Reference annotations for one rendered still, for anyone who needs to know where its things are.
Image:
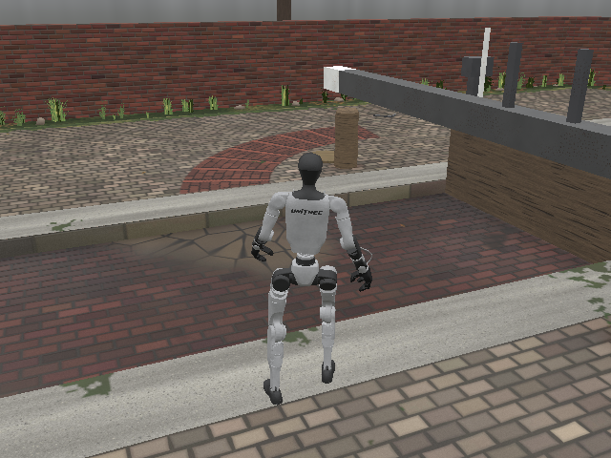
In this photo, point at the robot right upper arm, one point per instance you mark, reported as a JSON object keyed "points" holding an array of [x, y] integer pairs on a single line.
{"points": [[339, 206]]}

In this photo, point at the left robot hand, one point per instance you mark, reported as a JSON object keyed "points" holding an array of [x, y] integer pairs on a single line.
{"points": [[257, 256]]}

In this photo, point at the robot left upper arm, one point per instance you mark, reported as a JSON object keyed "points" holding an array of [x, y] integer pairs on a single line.
{"points": [[277, 202]]}

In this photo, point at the robot head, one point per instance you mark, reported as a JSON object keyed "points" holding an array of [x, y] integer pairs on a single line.
{"points": [[310, 167]]}

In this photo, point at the robot right forearm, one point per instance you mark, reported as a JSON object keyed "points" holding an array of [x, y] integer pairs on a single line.
{"points": [[357, 257]]}

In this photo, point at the right robot hand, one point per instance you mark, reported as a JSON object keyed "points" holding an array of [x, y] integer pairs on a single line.
{"points": [[367, 277]]}

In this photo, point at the robot left forearm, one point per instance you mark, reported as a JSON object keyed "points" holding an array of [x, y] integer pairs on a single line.
{"points": [[257, 243]]}

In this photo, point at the right robot foot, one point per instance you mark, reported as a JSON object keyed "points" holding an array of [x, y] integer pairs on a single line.
{"points": [[327, 375]]}

